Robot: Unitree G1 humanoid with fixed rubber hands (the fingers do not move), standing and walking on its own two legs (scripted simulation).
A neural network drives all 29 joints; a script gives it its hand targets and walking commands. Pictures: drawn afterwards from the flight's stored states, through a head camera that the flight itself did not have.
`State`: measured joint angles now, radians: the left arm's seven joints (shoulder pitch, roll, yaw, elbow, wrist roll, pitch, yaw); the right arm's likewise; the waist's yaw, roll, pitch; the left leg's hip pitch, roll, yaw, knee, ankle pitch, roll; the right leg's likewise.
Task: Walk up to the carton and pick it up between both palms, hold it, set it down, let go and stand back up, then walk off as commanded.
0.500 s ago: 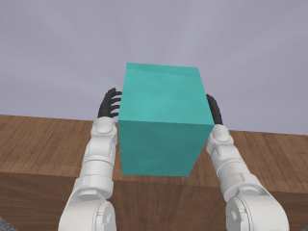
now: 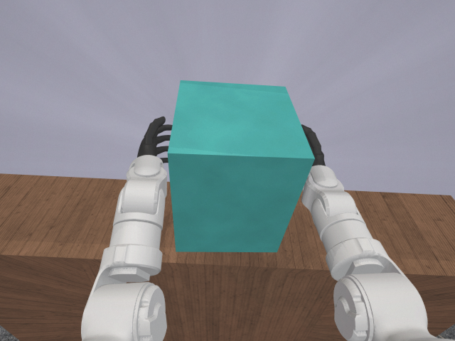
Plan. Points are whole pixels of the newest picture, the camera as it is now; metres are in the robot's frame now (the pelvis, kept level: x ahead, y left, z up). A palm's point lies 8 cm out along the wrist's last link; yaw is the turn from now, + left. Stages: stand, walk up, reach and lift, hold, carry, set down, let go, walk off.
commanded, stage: reach and lift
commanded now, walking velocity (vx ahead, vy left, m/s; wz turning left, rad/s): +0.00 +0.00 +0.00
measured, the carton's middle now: (230, 169) +0.42 +0.00 +0.13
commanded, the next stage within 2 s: hold in 1.20 s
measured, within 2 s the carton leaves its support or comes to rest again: neither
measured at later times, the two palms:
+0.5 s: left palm (145, 149) +0.38 +0.15 +0.21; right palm (318, 158) +0.38 -0.14 +0.19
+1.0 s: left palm (147, 141) +0.38 +0.14 +0.22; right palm (322, 148) +0.38 -0.15 +0.21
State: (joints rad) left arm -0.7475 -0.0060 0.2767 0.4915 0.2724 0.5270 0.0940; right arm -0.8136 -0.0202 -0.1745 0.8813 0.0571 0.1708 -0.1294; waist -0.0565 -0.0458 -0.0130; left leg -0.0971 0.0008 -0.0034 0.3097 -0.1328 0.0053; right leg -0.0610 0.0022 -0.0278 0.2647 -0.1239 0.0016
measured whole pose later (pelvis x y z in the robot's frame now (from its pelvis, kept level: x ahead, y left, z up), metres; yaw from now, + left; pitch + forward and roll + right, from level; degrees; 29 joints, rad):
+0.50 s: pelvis +0.00 +0.00 +0.00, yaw +0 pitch -7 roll -1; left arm -0.72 0.00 0.29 0.30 0.29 0.68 0.04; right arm -0.80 -0.05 -0.05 0.69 0.20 0.34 -0.21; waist -0.09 -0.03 -0.01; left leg -0.07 0.00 -0.01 0.34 -0.15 0.01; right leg -0.02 0.00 -0.04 0.28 -0.14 0.00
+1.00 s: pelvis +0.01 -0.01 +0.00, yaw +1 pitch -7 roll -1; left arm -0.71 0.01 0.29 0.22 0.28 0.74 0.01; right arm -0.80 -0.06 0.00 0.61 0.26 0.40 -0.25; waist -0.11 -0.03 -0.01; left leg -0.04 0.01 -0.03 0.34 -0.17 0.00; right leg 0.02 0.01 -0.05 0.27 -0.15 0.00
